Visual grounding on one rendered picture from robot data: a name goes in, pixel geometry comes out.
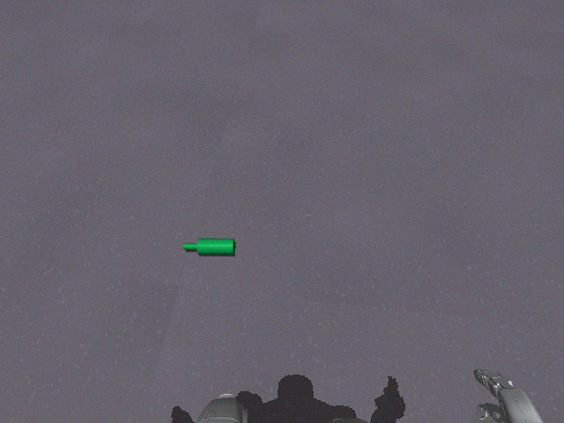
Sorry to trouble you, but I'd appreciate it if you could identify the right robot hand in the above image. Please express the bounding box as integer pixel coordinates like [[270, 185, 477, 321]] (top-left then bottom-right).
[[471, 368, 544, 423]]

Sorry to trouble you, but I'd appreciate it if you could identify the bottle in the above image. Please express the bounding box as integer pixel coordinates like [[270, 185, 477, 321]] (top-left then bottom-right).
[[183, 239, 234, 255]]

